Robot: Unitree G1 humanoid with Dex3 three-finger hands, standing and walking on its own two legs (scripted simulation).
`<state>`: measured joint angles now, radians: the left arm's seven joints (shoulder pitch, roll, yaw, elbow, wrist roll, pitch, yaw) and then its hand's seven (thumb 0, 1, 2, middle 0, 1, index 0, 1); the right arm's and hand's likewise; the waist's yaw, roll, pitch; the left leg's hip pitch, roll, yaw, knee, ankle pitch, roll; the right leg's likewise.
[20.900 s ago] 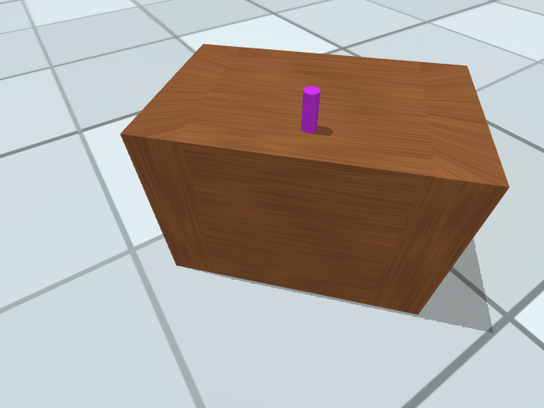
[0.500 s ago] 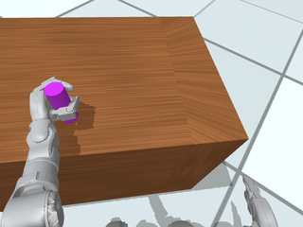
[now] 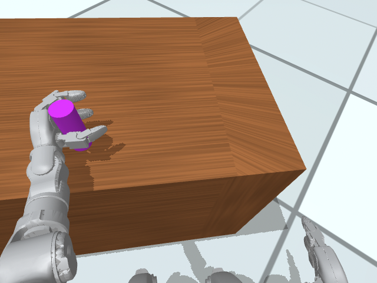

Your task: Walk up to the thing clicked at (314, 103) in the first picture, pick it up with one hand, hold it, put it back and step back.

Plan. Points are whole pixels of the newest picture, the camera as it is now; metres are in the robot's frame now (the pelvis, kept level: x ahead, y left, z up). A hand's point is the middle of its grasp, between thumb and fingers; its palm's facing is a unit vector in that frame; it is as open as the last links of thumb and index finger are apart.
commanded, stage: open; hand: left
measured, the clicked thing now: (72, 127) +0.46 +0.22 +0.06
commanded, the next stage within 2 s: withdraw in 0.12 s
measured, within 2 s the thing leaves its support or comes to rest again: neither
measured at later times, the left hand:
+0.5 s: hand (55, 108) +0.47 +0.24 +0.10, palm faces +0.23 -0.97 -0.01, open 16.9 cm
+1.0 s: hand out of the picture +0.42 +0.36 +0.15, palm faces +0.43 -0.85 -0.30, open 17.5 cm
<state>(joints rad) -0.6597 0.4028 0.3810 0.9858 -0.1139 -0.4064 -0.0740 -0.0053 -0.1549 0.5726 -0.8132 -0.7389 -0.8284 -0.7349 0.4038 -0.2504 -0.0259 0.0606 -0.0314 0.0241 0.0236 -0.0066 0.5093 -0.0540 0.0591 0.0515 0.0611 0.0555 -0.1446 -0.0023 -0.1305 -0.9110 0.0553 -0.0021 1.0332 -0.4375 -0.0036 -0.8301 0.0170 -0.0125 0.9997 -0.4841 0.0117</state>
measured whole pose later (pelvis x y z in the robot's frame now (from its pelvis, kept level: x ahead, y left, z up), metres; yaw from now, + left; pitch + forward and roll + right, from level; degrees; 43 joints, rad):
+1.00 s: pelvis +0.02 +0.01 +0.04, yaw +0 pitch +11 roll -1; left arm -0.57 0.66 0.44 0.92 0.00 -0.05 -0.06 -0.02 -0.56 0.02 -0.06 -0.04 -0.07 -0.04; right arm 0.37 -0.27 -0.03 0.29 0.05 0.06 0.00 -0.01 0.53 -0.06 0.06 0.05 0.06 0.06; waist -0.05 0.02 -0.12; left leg -0.62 0.04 0.03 0.79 -0.37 0.01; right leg -0.54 0.00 0.01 0.76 -0.41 0.02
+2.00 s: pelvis +0.00 -0.02 +0.05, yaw +2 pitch +0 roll +1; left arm 0.50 0.33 0.34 -0.14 -0.08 -0.20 0.03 -0.01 -0.54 0.02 -0.06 -0.05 -0.07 -0.05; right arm 0.40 -0.24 -0.14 0.36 0.04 -0.08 -0.06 -0.01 0.51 -0.06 0.06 0.05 0.06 0.06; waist 0.04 0.04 -0.02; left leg -0.37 0.02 0.00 0.66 -0.29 -0.02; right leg -0.32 -0.02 -0.02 0.70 -0.38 0.00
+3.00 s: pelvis +0.02 +0.00 +0.06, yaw +1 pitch +1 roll +0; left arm 0.27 0.18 0.01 0.47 -0.01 -0.06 0.10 -0.01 -0.55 0.04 -0.05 -0.05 -0.06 -0.05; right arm 0.24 -0.22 0.00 0.66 0.01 -0.04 -0.08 0.01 -0.90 -0.90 0.20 0.30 0.21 0.30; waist 0.00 0.01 0.01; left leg -0.32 0.02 0.03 0.59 -0.30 0.00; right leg -0.25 -0.01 0.00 0.58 -0.35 0.02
